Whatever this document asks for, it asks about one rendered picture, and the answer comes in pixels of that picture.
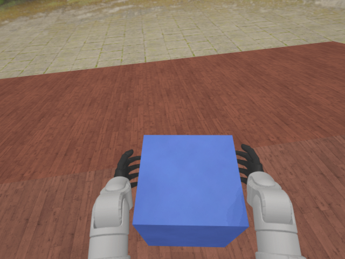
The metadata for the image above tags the left robot forearm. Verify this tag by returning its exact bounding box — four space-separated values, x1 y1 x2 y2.
88 176 133 259

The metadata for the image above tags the carton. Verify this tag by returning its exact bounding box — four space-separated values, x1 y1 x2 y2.
132 135 249 247

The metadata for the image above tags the right robot forearm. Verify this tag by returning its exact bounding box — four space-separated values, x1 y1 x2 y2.
247 172 306 259

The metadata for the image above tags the left robot hand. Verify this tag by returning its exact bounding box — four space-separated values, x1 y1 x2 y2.
114 149 141 188

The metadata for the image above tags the right robot hand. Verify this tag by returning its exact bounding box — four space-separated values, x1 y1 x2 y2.
236 144 264 184

